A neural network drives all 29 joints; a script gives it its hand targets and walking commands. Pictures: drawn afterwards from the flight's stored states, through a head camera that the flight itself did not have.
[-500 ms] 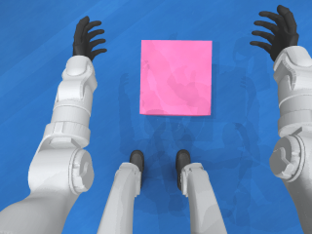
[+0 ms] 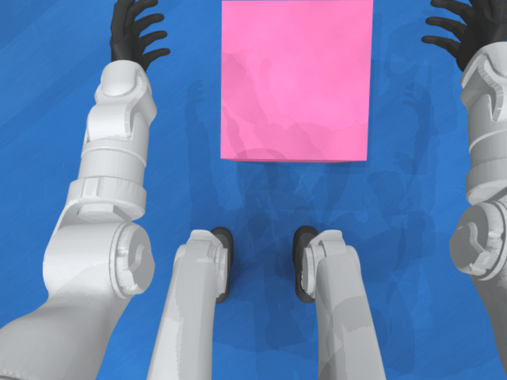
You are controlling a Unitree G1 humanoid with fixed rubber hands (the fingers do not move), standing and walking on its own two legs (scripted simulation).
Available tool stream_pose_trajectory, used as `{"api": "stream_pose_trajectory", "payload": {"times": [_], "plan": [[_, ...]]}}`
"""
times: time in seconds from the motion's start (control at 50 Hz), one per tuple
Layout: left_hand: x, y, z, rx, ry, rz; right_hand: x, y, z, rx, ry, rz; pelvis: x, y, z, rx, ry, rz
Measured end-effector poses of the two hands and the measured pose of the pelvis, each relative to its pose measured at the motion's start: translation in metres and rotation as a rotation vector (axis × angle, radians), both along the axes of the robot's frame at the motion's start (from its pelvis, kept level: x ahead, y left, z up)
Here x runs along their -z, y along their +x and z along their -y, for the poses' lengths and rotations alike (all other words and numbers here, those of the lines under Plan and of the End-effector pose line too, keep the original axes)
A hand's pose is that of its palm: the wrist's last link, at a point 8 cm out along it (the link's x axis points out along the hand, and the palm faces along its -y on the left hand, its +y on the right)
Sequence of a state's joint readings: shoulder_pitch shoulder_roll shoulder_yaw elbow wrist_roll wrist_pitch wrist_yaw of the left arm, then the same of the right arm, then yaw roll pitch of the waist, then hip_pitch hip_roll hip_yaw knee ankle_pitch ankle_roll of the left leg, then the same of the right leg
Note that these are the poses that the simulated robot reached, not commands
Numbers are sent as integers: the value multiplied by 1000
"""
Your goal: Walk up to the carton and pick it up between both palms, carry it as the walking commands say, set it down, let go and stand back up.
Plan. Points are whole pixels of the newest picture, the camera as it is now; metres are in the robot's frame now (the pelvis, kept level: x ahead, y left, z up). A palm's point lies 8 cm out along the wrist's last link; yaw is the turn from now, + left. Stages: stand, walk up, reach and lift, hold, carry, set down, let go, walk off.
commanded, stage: reach and lift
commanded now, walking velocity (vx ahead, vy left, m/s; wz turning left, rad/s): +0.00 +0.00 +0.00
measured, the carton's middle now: (289, 97) +0.54 -0.06 -0.42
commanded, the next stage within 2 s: none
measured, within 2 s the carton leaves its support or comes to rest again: neither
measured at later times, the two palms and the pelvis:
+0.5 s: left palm (170, 90) +0.53 +0.16 -0.27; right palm (413, 83) +0.53 -0.26 -0.26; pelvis -0.02 +0.00 -0.13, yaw +0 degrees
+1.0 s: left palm (181, 99) +0.53 +0.16 -0.34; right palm (392, 93) +0.53 -0.25 -0.34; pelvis -0.02 +0.00 -0.18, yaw +1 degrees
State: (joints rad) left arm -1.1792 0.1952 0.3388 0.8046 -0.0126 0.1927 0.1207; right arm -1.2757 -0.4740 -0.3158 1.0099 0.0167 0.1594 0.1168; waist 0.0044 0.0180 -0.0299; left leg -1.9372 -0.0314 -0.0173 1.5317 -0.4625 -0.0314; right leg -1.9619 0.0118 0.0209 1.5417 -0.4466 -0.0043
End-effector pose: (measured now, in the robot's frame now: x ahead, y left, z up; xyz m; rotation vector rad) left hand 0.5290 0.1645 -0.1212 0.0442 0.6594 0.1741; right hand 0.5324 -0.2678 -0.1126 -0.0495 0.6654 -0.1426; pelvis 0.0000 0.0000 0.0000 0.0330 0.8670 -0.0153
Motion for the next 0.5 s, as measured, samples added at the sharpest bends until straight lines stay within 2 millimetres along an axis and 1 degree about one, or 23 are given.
{"api": "stream_pose_trajectory", "payload": {"times": [0.1,0.2,0.34,0.5], "plan": [[34,0,1,5,1,-2,35,0,-1,2,-2,1,32,-5,-1,-2,3,7],[65,0,2,9,-1,-9,66,-1,-2,5,-3,-3,59,-10,-1,0,5,21],[103,0,4,14,-3,-22,105,-2,-4,8,-6,-11,93,-15,-1,4,7,51],[146,-1,6,22,-1,-43,150,-5,-8,13,-8,-28,126,-20,0,5,9,106]]}}
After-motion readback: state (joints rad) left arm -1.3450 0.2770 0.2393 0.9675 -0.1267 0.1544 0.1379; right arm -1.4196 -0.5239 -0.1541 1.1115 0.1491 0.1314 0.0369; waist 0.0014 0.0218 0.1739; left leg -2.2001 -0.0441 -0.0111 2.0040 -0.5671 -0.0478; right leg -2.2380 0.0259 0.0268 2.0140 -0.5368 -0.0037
